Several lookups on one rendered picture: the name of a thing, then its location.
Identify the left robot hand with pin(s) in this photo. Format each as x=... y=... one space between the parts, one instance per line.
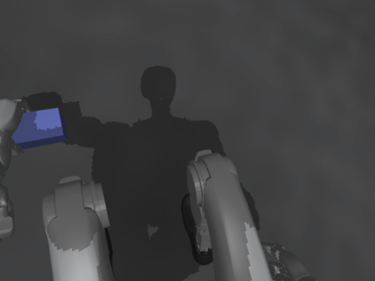
x=11 y=112

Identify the carton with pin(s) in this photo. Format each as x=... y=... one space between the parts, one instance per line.
x=38 y=128

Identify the left robot arm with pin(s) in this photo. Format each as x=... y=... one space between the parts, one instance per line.
x=7 y=222

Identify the right robot foot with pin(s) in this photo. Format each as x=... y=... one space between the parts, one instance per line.
x=203 y=258

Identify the left robot foot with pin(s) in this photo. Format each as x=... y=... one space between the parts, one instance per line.
x=109 y=247

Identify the right robot hand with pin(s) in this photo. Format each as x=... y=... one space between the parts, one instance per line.
x=290 y=267

